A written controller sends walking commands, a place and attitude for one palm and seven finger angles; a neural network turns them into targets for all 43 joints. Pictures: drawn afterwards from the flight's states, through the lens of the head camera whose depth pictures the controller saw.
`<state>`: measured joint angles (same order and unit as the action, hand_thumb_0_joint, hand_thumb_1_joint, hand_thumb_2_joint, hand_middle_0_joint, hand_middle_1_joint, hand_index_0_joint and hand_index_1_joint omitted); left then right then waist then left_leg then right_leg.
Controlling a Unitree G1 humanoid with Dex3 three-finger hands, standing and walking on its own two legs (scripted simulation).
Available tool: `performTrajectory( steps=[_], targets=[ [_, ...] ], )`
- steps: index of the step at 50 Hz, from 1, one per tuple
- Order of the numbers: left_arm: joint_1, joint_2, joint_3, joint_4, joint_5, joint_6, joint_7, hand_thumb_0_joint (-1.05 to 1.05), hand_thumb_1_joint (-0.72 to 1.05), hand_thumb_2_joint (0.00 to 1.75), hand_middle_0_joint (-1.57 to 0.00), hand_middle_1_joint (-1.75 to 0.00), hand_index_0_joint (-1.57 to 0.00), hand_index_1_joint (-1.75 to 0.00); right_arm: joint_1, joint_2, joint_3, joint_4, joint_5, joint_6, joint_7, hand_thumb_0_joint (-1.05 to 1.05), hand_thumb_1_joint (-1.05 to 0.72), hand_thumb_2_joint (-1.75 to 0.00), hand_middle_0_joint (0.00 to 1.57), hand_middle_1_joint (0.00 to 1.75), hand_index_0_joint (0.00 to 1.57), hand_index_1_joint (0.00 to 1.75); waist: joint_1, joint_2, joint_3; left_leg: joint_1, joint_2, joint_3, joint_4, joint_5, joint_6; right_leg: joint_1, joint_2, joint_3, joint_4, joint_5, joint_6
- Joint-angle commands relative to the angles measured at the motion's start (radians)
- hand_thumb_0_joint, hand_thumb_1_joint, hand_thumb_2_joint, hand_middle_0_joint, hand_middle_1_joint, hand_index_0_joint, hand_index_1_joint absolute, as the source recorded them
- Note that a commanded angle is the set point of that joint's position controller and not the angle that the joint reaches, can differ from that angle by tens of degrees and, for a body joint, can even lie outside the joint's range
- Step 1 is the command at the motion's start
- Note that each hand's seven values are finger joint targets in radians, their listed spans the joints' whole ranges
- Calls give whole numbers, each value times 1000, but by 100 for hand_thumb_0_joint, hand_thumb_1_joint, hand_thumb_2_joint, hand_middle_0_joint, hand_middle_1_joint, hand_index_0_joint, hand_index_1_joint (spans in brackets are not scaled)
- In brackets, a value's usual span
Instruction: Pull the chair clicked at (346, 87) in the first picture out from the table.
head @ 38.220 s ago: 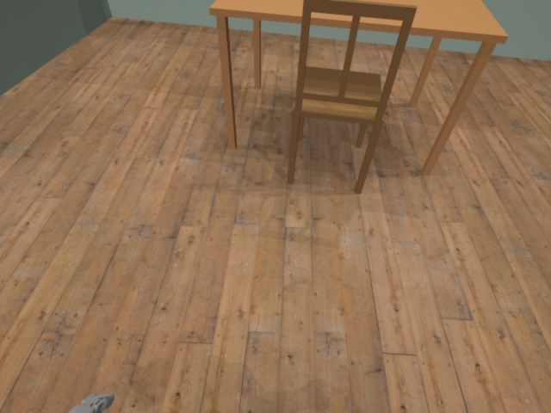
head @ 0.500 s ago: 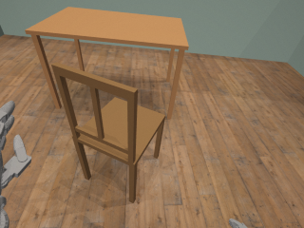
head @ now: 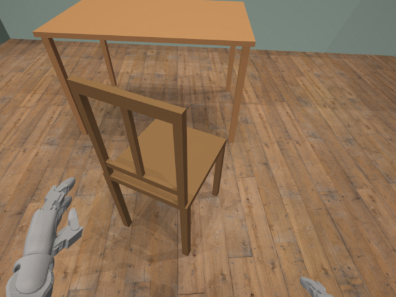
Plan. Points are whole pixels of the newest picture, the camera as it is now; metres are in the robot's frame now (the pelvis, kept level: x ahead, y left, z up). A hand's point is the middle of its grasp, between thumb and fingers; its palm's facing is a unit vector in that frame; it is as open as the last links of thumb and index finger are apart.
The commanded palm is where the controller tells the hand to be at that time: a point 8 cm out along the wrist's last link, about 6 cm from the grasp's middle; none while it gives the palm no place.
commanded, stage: let the arm hang, fingers relaxed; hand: left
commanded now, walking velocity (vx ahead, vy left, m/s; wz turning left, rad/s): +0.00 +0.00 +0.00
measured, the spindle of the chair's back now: (134, 144) +0.58 +0.24 -0.07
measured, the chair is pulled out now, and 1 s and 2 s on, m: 0.57 0.57 0.57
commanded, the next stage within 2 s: look to check the result in 1.00 s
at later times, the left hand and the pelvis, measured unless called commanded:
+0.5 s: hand out of the picture +0.01 +0.19 -0.15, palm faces +0.01 -0.97 -0.25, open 7.3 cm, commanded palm none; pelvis +0.01 -0.01 +0.02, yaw +0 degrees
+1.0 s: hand out of the picture +0.02 +0.16 -0.15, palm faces +0.00 -0.98 -0.18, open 7.3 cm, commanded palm none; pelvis +0.01 -0.01 +0.02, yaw -1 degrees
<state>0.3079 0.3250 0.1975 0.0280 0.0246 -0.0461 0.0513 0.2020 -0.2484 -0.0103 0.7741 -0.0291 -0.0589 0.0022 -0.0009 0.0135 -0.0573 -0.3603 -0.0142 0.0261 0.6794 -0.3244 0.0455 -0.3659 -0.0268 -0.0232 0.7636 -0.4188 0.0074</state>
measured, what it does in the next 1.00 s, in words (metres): stands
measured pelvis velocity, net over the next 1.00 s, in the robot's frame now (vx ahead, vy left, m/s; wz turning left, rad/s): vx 0.01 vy -0.01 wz -0.01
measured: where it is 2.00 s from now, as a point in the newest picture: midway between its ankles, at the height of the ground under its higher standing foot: outside the picture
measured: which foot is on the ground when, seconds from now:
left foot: down 0.00-1.00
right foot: down 0.00-1.00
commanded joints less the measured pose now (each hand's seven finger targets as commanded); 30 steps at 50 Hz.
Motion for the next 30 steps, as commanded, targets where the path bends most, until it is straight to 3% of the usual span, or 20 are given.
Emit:
performTrajectory(
  steps=[1,2,3,4,5,6,7,8,9,11,13,14,17,21,24,30],
  targets=[
    [7,-7,-124,289,12,45,-41,0,90,90,-20,-30,-20,-30,-16,-141,-32,-78,-25,0,-13,0,-90,-90,20,30,20,30,4,-61,-27,127,236,-275,-177,749,121,-16,-2,51,-37,-31,4],
    [32,15,-121,366,11,37,-37,0,90,90,-20,-30,-20,-30,-35,-142,-31,-72,-17,7,-13,0,-90,-90,20,30,20,30,25,-99,-74,137,186,-216,-119,736,79,96,-10,49,-172,216,1],
    [57,57,-119,444,10,28,-32,0,90,90,-20,-30,-20,-30,-41,-128,-31,-64,-6,13,-14,0,-90,-90,20,30,20,30,28,-166,-125,92,103,-133,-59,562,20,221,-65,118,-232,538,-15],
    [33,95,-123,501,9,26,-28,0,90,90,-20,-30,-20,-30,-27,-107,-32,-58,2,23,-10,0,-90,-90,20,30,20,30,4,-178,-110,38,40,-78,-65,296,-21,247,-154,203,-242,707,-58],
    [-20,105,-137,548,2,33,-33,0,90,90,-20,-30,-20,-30,5,-92,-30,-34,5,34,-5,0,-90,-90,20,30,20,30,-25,-99,-49,60,14,-50,-102,92,-27,164,-202,220,-285,578,-95],
    [-66,94,-149,593,-3,40,-37,0,90,90,-20,-30,-20,-30,5,-86,-28,-5,2,49,-6,0,-90,-90,20,30,20,30,-40,-53,14,97,10,-67,-143,34,-21,59,-165,201,-330,345,-92],
    [-104,76,-156,634,-5,44,-36,0,90,90,-20,-30,-20,-30,-12,-80,-23,21,-2,60,-10,0,-90,-90,20,30,20,30,-37,-42,78,105,30,-91,-180,50,-15,-5,-115,198,-358,168,-77],
    [-105,57,-161,675,-6,44,-35,0,90,90,-20,-30,-20,-30,-19,-79,-20,41,-5,59,-12,0,-90,-90,20,30,20,30,-30,16,98,112,48,-115,-225,82,-7,-7,-82,181,-362,117,-63],
    [-90,53,-164,714,-7,45,-34,0,90,90,-20,-30,-20,-30,-22,-80,-17,52,-3,59,-12,0,-90,-90,20,30,20,30,-19,39,123,93,69,-135,-268,89,-2,17,-56,144,-373,102,-47],
    [-33,3,-150,782,-5,35,-29,0,90,90,-20,-30,-20,-30,-1,-61,-18,88,-6,48,-20,0,-90,-90,20,30,20,30,-3,117,24,117,80,-130,-277,168,4,136,-51,130,-359,242,-44],
    [-22,10,-161,839,-12,27,-26,0,90,90,-20,-30,-20,-30,19,-58,-15,124,-1,44,-24,0,-90,-90,20,30,20,30,-3,130,-48,175,84,-111,-262,258,-2,199,-65,128,-357,345,-46],
    [-24,8,-163,859,-13,25,-24,0,90,90,-20,-30,-20,-30,30,-59,-17,135,2,45,-27,0,-90,-90,20,30,20,30,-4,73,-56,200,90,-115,-259,279,-2,203,-64,121,-369,362,-47],
    [-32,1,-173,919,-16,26,-25,0,90,90,-20,-30,-20,-30,53,-59,-16,181,5,47,-31,0,-90,-90,20,30,20,30,-10,18,-28,216,101,-114,-287,268,-6,192,-66,116,-394,356,-46],
    [-28,-10,-183,984,-15,34,-23,0,90,90,-20,-30,-20,-30,63,-49,-11,231,7,57,-31,0,-90,-90,20,30,20,30,-9,-10,105,173,106,-117,-349,152,-5,131,-57,114,-441,226,-41],
    [-15,-15,-189,1020,-14,35,-21,0,90,90,-20,-30,-20,-30,77,-49,-10,260,7,61,-30,0,-90,-90,20,30,20,30,-8,-27,138,165,104,-115,-370,95,-7,114,-52,119,-462,171,-39],
    [-9,-28,-190,1060,-13,32,-17,0,90,90,-20,-30,-20,-30,96,-30,-6,302,5,56,-29,0,-90,-90,20,30,20,30,-8,-52,129,171,97,-109,-387,96,-6,120,-57,122,-460,169,-36]
  ],
)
